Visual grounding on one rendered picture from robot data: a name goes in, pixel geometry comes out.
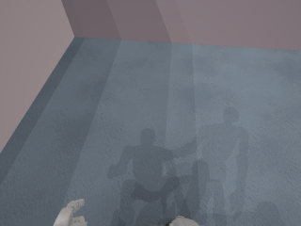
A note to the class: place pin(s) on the robot left hand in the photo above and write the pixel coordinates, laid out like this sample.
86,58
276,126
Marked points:
65,216

